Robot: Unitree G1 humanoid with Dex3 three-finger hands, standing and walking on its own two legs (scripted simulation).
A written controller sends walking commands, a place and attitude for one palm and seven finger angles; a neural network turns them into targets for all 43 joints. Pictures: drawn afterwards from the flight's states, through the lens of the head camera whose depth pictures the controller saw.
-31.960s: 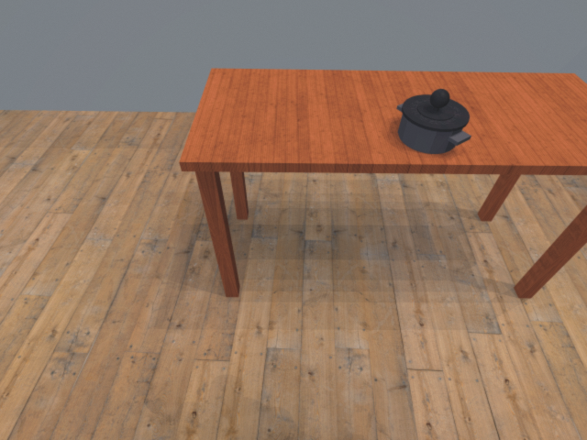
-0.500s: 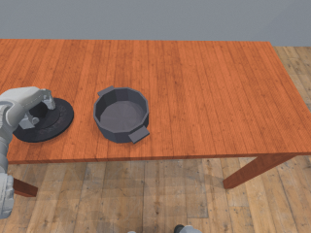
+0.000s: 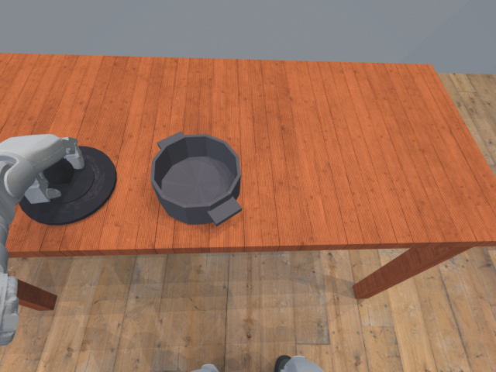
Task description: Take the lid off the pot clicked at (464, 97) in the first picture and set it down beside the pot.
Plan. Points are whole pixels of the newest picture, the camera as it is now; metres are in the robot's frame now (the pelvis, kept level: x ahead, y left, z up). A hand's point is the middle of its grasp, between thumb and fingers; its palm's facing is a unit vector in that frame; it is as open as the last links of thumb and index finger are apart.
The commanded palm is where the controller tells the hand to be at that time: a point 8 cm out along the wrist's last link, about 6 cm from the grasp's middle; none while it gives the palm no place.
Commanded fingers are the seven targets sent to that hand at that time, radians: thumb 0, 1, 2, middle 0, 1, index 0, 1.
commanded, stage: open the fingers wide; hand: left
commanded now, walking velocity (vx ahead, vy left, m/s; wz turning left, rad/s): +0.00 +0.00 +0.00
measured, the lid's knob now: (58, 171) +0.45 +0.33 +0.00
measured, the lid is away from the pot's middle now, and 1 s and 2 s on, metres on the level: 0.24 0.24 0.24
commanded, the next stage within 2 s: raise the empty hand in 0.48 s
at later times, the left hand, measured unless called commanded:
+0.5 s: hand (47, 182) +0.41 +0.33 +0.02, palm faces -0.46 -0.08 -0.88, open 11.0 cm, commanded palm +0.43 +0.32 +0.08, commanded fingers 0.00 0.01 0.60 -0.33 -0.90 -0.33 -0.90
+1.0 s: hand (34, 167) +0.41 +0.33 +0.06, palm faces -0.41 -0.08 -0.91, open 11.0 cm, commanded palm +0.42 +0.32 +0.13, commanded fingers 0.00 0.01 0.60 -0.33 -0.89 -0.33 -0.89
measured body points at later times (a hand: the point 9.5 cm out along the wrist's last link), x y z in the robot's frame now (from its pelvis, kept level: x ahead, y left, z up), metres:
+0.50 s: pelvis +0.01 +0.01 +0.00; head +0.09 +0.03 +0.44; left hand +0.43 +0.33 +0.07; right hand +0.05 -0.26 -0.12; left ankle -0.02 +0.04 -0.71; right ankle +0.03 -0.16 -0.71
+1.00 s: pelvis +0.01 +0.01 +0.01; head +0.07 +0.02 +0.46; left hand +0.43 +0.33 +0.11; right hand +0.07 -0.26 -0.11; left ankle -0.02 +0.04 -0.71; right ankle +0.03 -0.16 -0.71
